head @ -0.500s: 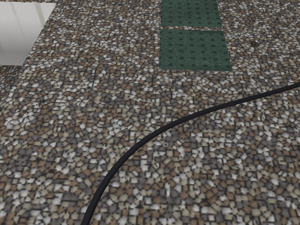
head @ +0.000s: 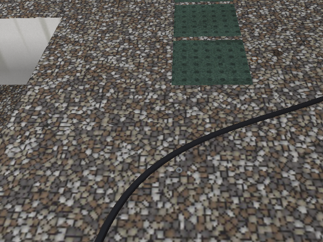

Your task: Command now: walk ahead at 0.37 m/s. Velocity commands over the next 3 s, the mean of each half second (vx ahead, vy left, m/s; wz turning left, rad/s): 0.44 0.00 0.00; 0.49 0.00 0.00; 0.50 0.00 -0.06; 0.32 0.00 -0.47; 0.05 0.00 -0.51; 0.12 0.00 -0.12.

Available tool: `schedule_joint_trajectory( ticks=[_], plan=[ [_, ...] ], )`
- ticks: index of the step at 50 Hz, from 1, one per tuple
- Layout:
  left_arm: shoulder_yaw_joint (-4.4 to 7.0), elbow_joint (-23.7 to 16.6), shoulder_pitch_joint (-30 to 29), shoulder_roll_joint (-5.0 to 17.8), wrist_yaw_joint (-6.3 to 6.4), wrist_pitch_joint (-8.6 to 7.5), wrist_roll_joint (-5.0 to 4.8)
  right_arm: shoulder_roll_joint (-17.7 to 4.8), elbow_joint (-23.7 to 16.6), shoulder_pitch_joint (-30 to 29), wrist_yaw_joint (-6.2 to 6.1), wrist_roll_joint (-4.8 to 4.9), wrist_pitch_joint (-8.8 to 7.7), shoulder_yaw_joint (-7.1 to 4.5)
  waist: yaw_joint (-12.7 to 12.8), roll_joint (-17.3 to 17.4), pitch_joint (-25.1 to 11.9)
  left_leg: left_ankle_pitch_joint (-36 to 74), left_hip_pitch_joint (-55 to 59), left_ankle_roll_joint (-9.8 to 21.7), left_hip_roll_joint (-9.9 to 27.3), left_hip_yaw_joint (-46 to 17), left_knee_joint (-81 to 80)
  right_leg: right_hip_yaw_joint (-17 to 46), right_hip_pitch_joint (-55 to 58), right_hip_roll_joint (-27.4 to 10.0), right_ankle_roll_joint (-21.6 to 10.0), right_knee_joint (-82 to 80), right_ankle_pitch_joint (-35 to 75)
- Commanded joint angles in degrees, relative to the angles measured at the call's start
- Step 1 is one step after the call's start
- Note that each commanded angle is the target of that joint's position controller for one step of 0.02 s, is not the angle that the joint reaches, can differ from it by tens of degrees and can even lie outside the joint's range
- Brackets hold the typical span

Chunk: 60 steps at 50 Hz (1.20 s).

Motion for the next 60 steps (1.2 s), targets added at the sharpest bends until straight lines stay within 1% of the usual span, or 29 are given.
schedule_joint_trajectory(
  ticks=[1,3,8,13,16,18,19,20,21,22,23,24,26,29,32,35,39,43,44,45,46,47,48,49,50,51,52,54,60],
  plan=[
    [0.54,-1.8,2.7,6.5,-0.14,-0.52,0.14,-5.3,-5.5,-7.6,0.77,-0.65,-2.75,-1.44,1.4,-6.6,7.1,8.9,-27.2,1.6,6.1,-1.2,4.2,22.8,15.0,-16.6,-7.2,-20.0,2.4],
    [-0.17,-0.8,6.0,4.8,0.16,0.28,0.45,-3.6,-5.5,-8.7,1.68,-1.16,-2.53,-1.32,1.9,-7.9,5.0,12.7,-24.9,0.4,6.1,1.5,1.0,15.6,15.5,-13.7,-6.4,-19.8,15.4],
    [-0.02,-0.9,7.2,8.0,1.76,1.44,0.66,-0.3,-9.5,-19.5,2.44,-1.11,-2.14,0.26,3.5,-6.5,6.9,22.1,-20.0,-2.7,4.1,5.0,-16.7,8.2,8.8,-11.6,-6.7,-22.3,21.6],
    [0.56,0.4,9.1,9.0,2.12,1.42,-0.44,-2.2,-12.1,-25.3,3.54,-0.51,-2.43,0.5,3.1,-7.4,9.6,26.2,-15.3,-0.9,2.9,4.5,-26.4,6.7,9.9,-14.5,-6.7,-23.0,22.8],
    [1.37,-0.1,7.3,10.6,2.11,2.07,-0.23,-5.4,-11.7,-21.6,3.83,-0.72,-2.79,-0.66,-0.9,-8.4,4.9,22.0,-7.9,2.0,0.6,5.4,-27.7,5.4,15.2,-16.0,-5.1,-15.1,43.1],
    [1.33,-0.9,5.7,10.5,2.05,3.08,0.49,-9.4,-7.0,-5.6,3.02,-0.51,-2.4,-3.0,-9.0,-8.8,-5.5,21.0,13.2,5.2,-1.8,6.9,-27.8,2.6,11.1,-12.7,-2.6,4.2,56.5],
    [0.4,-2.4,6.3,8.5,2.02,3.13,1.48,-13.2,-4.7,5.2,2.29,-1.28,-2.01,-3.99,-12.0,-2.4,-13.7,17.1,32.0,8.9,9.4,-6.5,-26.2,1.5,-3.2,-9.5,-1.2,22.4,38.2],
    [-1.98,-2.5,14.3,-0.9,1.29,1.91,0.77,-15.5,-3.2,8.0,2.86,-1.93,-1.96,-4.1,-6.5,14.2,-22.5,-0.2,46.4,18.4,23.0,-36.9,-35.8,4.0,-22.7,2.5,2.0,42.3,-9.7],
    [-0.63,-2.5,9.5,5.4,0.94,0.24,-0.98,-9.7,-3.2,5.4,3.02,-1.41,-2.15,-2.59,-8.3,9.4,-17.4,-5.6,41.7,16.3,21.2,-41.2,-42.3,10.5,-28.8,0.4,0.7,49.2,-12.8],
    [0.42,-4.9,3.1,8.7,0.76,-0.73,-2.52,-7.6,-3.8,-0.1,2.87,-1.3,-2.4,-1.9,-6.9,7.0,-7.7,-1.6,33.0,13.7,19.6,-31.7,-43.3,8.7,-32.6,-2.6,-0.2,49.9,-7.9],
    [0.48,-5.6,-0.2,8.9,1.13,-1.21,-2.3,-6.7,-4.7,-4.7,2.96,-1.58,-2.75,-1.54,-4.9,0.9,-3.7,6.7,24.0,12.4,17.7,-24.5,-44.8,7.6,-30.0,-5.7,-0.4,47.3,-2.2],
    [0.96,-5.8,-1.4,8.7,1.5,-1.08,-1.42,-5.6,-5.0,-7.3,3.19,-2.28,-3.09,-1.25,-3.0,-0.6,-1.5,13.4,17.3,11.6,15.6,-18.9,-46.0,7.0,-27.3,-7.6,-0.1,44.0,1.2],
    [0.99,-5.5,1.0,6.3,1.54,0.34,-0.84,-3.8,-4.2,-8.4,3.44,-2.83,-3.49,-0.67,0.1,1.6,-1.3,17.3,11.0,11.4,13.0,-13.0,-49.0,7.2,-22.0,-9.7,0.3,40.6,3.5],
    [1.01,-7.4,-2.6,5.6,1.79,1.75,-0.18,-5.7,-2.3,-6.0,2.89,-2.3,-3.93,-0.87,0.5,1.3,2.1,19.1,6.4,12.5,12.3,-8.3,-52.4,5.8,-24.6,-10.9,2.2,34.2,6.4],
    [0.94,-10.3,-10.3,5.8,1.66,1.58,0.44,-7.6,-1.1,-2.8,1.68,-2.19,-3.5,-1.14,-1.4,0.2,4.1,21.1,8.1,11.8,11.4,-5.4,-53.3,5.0,-29.2,-10.8,3.7,22.7,16.4],
    [0.25,-12.1,-17.1,4.6,0.94,0.9,0.23,-8.7,0.0,0.6,1.13,-1.69,-3.05,-1.12,-3.8,0.0,4.4,22.9,9.1,9.7,9.5,-1.6,-53.0,2.4,-25.9,-8.3,3.6,10.5,25.2],
    [-0.19,-14.7,-23.8,5.0,-0.3,0.59,-0.5,-9.3,2.3,5.6,0.99,-1.09,-2.07,-1.18,-6.0,0.1,5.3,23.1,17.1,9.3,12.4,-1.8,-50.2,2.4,-27.0,-6.7,2.9,3.8,24.7],
    [0.57,-15.9,-22.3,7.8,-1.42,0.07,-0.58,-10.7,2.8,5.4,0.69,-1.17,-0.54,-1.78,-3.1,2.0,2.9,34.8,24.6,7.3,15.4,-2.7,-42.9,1.7,-22.6,-4.7,-0.2,0.5,15.6],
    [1.44,-14.5,-17.0,9.4,-1.36,-0.02,-0.54,-10.9,2.4,4.1,0.69,-1.3,-0.16,-1.77,0.2,2.5,-0.4,44.3,24.3,6.3,13.9,-1.1,-36.5,-0.1,-14.9,-2.8,-1.5,-0.7,14.8],
    [2.93,-11.6,-7.1,12.2,-0.94,0.02,-0.47,-9.5,2.0,4.0,0.66,-1.79,0.11,-1.16,4.4,1.7,-6.8,47.4,19.9,4.6,10.7,1.2,-25.0,-0.1,-0.9,-2.6,-3.5,-0.2,16.0],
    [4.11,-9.6,2.7,16.8,-0.45,0.26,0.52,-6.5,0.2,5.8,0.6,-2.69,-0.13,0.02,6.4,-5.6,-15.9,32.0,5.3,2.2,5.9,4.3,-5.6,14.7,18.3,-14.3,-8.2,0.7,14.5],
    [4.41,-8.4,4.9,18.7,-0.94,0.58,0.44,0.1,0.7,12.0,1.17,-2.36,-1.5,1.89,3.2,-20.0,-21.9,-7.6,-14.1,-0.5,-3.8,1.6,10.5,40.6,32.5,-24.1,-15.7,-7.4,3.8],
    [2.74,-9.0,3.1,12.7,-0.98,0.5,-0.02,-6.9,0.9,8.2,1.46,-0.93,-2.67,0.36,4.7,-13.4,-17.8,-9.0,-20.4,0.4,-0.5,-4.6,16.7,40.9,30.1,-22.5,-13.5,-10.3,-1.4],
    [2.08,-10.0,-1.8,10.8,-0.77,0.39,0.02,-9.3,-0.6,3.0,1.65,0.26,-3.5,-0.31,3.8,-10.4,-9.7,-3.6,-22.9,1.2,2.4,-3.2,16.6,31.9,22.3,-20.8,-11.3,-11.4,2.5],
    [1.83,-10.9,-6.0,10.1,-0.76,0.3,0.4,-8.8,-1.1,0.2,1.25,-0.03,-3.76,-0.28,2.1,-5.6,-5.9,1.8,-20.9,1.1,5.2,-1.7,14.0,25.8,14.5,-18.6,-10.3,-12.9,8.9],
    [1.48,-11.2,-8.3,8.7,-0.93,0.14,0.79,-8.3,-1.2,-1.1,1.01,-0.89,-3.48,-0.6,0.7,-4.3,-2.9,5.0,-18.8,0.7,6.9,-1.4,10.8,21.4,8.5,-16.7,-9.8,-14.6,14.6],
    [1.13,-11.1,-9.1,7.7,-1.04,-0.03,1.23,-7.3,-1.0,-0.1,1.04,-1.16,-2.81,-0.67,-1.0,-5.3,-2.6,7.2,-15.5,0.5,8.2,-1.7,9.1,18.3,5.2,-15.3,-9.5,-16.3,17.1],
    [1.21,-10.2,-8.5,7.7,-1.2,-0.47,0.83,-4.9,-0.7,1.0,0.99,-1.39,-1.53,-0.39,-2.2,-5.5,-2.0,8.7,-13.6,-0.4,8.7,-1.0,6.1,14.9,2.1,-14.2,-10.3,-18.8,20.2],
    [1.76,-7.5,-4.0,10.1,0.38,0.21,0.46,-4.1,-4.5,-9.8,1.13,-2.17,-1.18,-0.28,-0.2,-4.8,2.3,24.3,-19.1,-2.7,8.5,0.5,-12.5,7.4,2.1,-12.0,-9.2,-22.2,22.4]
  ],
)
Next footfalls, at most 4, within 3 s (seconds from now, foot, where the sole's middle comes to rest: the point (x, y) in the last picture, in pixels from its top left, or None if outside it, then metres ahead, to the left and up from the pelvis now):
0.36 left None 0.37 0.13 -0.77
0.90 right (205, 211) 0.67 -0.10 -0.77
1.46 left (154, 154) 0.98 0.13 -0.77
1.94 right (202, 126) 1.17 -0.13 -0.77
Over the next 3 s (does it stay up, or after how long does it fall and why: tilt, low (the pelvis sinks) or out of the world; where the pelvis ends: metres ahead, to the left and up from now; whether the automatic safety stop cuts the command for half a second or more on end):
stays up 1.16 0.00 -0.01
